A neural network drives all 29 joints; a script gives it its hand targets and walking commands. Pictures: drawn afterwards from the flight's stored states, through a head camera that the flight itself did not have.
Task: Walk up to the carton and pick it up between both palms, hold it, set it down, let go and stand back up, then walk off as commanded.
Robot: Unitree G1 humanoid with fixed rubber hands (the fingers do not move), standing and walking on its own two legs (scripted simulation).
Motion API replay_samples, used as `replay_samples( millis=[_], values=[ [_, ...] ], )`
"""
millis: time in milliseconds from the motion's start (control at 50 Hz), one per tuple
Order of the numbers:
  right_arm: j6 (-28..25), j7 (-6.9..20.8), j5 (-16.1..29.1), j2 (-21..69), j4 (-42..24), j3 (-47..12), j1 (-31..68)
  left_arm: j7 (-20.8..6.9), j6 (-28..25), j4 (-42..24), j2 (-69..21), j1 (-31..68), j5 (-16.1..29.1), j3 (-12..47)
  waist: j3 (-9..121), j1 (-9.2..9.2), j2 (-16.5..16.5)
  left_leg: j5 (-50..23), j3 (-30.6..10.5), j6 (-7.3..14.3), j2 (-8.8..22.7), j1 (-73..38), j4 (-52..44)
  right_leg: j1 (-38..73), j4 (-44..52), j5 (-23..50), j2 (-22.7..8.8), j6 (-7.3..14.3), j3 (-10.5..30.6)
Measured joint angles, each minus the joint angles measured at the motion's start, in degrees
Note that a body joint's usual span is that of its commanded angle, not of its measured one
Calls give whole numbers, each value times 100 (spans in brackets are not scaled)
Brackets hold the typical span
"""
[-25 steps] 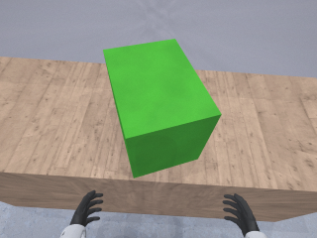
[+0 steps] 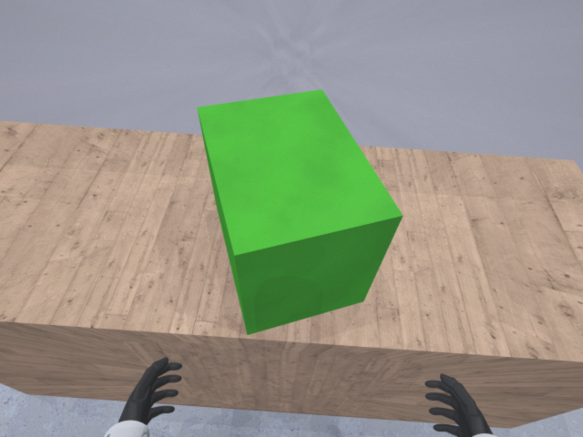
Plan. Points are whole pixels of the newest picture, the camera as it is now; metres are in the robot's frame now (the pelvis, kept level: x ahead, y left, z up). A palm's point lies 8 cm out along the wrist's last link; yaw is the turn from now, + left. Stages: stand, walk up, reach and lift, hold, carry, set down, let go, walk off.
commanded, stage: stand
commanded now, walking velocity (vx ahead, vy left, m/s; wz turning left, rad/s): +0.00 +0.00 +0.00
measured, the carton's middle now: (285, 210) +0.47 +0.04 -0.01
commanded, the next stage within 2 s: none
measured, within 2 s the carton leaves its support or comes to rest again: neither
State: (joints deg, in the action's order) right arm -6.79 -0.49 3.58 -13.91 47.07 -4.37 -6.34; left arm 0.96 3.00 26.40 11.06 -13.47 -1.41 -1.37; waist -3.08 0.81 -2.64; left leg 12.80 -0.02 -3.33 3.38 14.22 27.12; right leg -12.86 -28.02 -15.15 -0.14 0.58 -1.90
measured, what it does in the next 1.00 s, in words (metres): stands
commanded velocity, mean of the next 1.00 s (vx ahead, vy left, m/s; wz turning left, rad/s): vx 0.00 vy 0.00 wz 0.00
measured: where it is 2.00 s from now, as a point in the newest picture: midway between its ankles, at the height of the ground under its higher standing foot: outside the picture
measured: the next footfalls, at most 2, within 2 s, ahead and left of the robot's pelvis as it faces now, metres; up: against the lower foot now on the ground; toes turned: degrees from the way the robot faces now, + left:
none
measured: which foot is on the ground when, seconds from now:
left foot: down 0.00-1.00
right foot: down 0.00-1.00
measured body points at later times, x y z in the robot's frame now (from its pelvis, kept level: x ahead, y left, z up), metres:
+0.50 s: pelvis -0.01 +0.01 +0.00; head +0.00 +0.02 +0.45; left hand +0.11 +0.27 -0.12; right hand +0.13 -0.26 -0.10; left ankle +0.02 +0.15 -0.74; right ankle +0.00 -0.11 -0.74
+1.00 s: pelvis -0.01 +0.01 +0.00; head -0.01 +0.02 +0.45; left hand +0.11 +0.28 -0.11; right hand +0.13 -0.26 -0.11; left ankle +0.02 +0.15 -0.74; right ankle +0.00 -0.11 -0.74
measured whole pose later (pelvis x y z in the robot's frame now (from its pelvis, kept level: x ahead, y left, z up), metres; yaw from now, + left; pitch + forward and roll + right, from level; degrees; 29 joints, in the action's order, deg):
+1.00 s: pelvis -0.01 +0.01 +0.00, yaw +0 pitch -2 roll -1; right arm -1.5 0.1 3.6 -19.1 47.0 -4.4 -9.3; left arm -0.2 -1.8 43.6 17.1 -13.6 -1.4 -1.3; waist -1.4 0.5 -0.3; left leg 13.6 0.0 -2.6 3.4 14.3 29.4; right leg -12.0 -28.3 -14.8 -0.1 0.1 -1.9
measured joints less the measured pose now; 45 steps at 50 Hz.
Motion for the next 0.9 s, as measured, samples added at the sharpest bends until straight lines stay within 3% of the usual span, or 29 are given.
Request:
replay_samples(
  millis=[380,900],
  values=[
    [483,48,0,-479,-10,1,-290,-84,-398,1291,547,-15,0,2,126,12,54,82,-2,42,1,4,161,55,-32,-9,0,-28,0],
    [520,57,-1,-499,-11,1,-295,-114,-465,1686,602,-14,0,2,160,-28,210,80,-3,71,2,4,233,87,-32,39,-1,-51,1]
  ],
)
